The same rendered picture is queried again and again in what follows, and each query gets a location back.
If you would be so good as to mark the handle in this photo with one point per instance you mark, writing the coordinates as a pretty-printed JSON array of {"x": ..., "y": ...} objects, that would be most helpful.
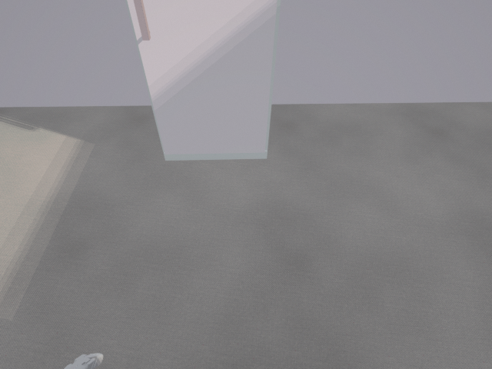
[{"x": 142, "y": 20}]

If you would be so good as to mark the fridge door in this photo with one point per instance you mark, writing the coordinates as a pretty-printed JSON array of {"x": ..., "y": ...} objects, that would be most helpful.
[{"x": 208, "y": 68}]

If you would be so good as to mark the left robot hand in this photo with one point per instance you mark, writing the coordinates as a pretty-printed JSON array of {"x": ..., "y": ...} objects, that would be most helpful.
[{"x": 85, "y": 361}]

